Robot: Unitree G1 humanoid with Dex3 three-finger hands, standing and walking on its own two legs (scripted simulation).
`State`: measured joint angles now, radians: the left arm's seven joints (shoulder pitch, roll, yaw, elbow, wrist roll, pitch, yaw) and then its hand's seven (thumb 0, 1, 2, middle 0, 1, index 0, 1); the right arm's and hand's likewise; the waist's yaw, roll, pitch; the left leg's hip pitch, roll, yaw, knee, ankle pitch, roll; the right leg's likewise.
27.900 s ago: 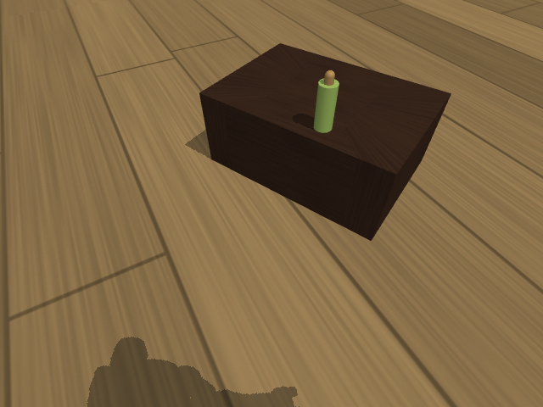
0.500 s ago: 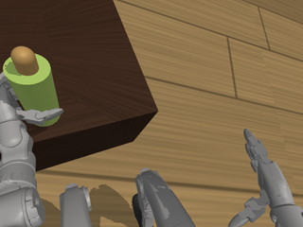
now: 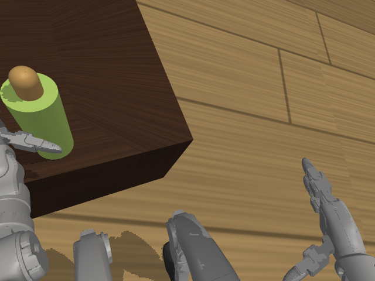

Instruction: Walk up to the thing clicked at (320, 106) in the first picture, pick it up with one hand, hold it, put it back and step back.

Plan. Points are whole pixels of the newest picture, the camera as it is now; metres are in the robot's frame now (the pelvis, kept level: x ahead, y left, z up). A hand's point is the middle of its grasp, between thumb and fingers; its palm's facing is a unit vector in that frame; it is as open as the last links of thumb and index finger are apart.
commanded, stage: withdraw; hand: left
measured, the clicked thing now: (42, 116) +0.49 +0.18 -0.03
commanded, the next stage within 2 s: rise in 0.14 s
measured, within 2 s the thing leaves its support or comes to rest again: neither
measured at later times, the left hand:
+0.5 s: hand out of the picture +0.48 +0.30 +0.10, palm faces +0.31 -0.91 -0.28, open 17.2 cm
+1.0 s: hand out of the picture +0.33 +0.24 +0.09, palm faces +0.20 -0.94 -0.29, open 17.3 cm
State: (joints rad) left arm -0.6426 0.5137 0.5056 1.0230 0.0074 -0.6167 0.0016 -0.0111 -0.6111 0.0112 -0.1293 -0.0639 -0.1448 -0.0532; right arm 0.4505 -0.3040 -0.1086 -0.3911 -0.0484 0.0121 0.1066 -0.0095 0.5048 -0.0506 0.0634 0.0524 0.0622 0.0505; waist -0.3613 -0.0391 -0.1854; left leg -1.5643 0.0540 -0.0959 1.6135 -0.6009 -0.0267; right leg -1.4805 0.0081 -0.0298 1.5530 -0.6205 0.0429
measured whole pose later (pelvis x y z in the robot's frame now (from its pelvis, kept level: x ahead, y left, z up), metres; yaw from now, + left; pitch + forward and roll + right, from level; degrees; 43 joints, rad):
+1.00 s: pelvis +0.05 +0.00 +0.15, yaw +2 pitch +12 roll -1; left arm 0.00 0.30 0.15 0.48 -0.01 0.00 0.08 -0.01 -0.51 0.07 -0.06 -0.06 -0.06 -0.06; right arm 0.41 -0.22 0.03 0.05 0.05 0.16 -0.03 0.01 -0.65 -0.75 0.17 0.26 0.17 0.26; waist -0.04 -0.01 -0.13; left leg -0.71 0.04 -0.01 0.95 -0.45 -0.02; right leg -0.66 -0.02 0.02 0.91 -0.46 0.04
